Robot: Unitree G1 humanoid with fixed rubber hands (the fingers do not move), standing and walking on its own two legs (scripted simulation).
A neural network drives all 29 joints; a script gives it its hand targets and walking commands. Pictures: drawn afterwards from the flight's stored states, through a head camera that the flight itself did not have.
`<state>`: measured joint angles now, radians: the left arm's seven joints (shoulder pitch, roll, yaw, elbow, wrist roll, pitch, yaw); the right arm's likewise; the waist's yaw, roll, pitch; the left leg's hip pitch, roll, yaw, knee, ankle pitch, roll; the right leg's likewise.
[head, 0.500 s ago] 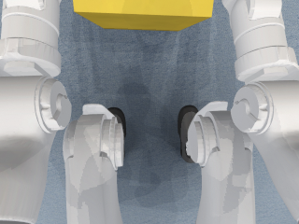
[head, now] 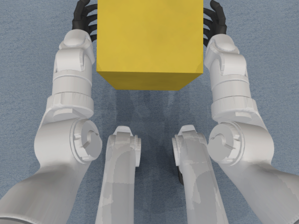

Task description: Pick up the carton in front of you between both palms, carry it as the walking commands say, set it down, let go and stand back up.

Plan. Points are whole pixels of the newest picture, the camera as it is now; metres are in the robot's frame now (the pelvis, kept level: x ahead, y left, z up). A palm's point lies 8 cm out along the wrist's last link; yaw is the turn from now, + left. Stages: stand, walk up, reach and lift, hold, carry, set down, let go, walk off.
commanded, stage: reach and lift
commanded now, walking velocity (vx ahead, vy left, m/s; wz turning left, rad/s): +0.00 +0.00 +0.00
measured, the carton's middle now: (148, 46) +0.54 +0.02 -0.14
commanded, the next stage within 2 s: none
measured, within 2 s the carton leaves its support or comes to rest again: neither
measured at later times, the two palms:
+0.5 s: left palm (53, 13) +0.50 +0.17 +0.07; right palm (259, 12) +0.50 -0.13 +0.08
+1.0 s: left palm out of the picture +0.44 +0.16 +0.23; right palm out of the picture +0.44 -0.14 +0.23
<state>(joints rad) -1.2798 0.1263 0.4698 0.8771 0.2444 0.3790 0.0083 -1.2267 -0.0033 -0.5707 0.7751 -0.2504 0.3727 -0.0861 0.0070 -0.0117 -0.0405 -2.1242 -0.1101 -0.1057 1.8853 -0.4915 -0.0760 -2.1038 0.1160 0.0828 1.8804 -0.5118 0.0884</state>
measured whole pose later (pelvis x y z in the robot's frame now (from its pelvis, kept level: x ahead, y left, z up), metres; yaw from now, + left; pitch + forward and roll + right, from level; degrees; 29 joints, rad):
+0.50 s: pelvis +0.04 +0.00 +0.12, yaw +1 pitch +40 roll -1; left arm -0.92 -0.01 0.42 0.66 0.24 0.43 0.02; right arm -0.89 0.07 -0.48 0.62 -0.22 0.41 -0.06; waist 0.00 -0.02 -0.23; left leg -1.73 -0.10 -0.12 1.52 -0.48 -0.06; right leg -1.71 0.11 0.11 1.52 -0.50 0.07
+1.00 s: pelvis +0.08 +0.00 +0.25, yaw +1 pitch +22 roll +0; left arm -0.52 -0.11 0.37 0.58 0.24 0.38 0.01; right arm -0.50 0.14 -0.38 0.56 -0.23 0.37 -0.05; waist 0.00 -0.01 -0.19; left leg -0.98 -0.07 -0.14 0.97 -0.38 -0.04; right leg -0.97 0.08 0.13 0.98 -0.39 0.03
